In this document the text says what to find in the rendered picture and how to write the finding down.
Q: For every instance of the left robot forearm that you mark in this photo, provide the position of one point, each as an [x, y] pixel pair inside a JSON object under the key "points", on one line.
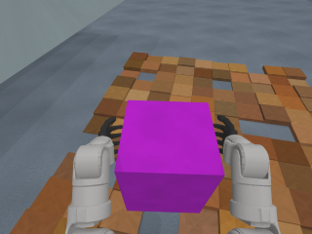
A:
{"points": [[90, 191]]}

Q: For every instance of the robot left hand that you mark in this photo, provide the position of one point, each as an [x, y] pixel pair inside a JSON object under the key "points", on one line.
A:
{"points": [[105, 131]]}

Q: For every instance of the carton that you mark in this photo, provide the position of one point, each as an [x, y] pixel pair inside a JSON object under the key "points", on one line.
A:
{"points": [[168, 159]]}

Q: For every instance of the robot right hand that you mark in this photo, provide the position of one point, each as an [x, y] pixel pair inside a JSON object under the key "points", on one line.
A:
{"points": [[228, 130]]}

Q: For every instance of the right robot forearm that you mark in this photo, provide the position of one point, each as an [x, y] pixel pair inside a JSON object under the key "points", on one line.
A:
{"points": [[251, 183]]}

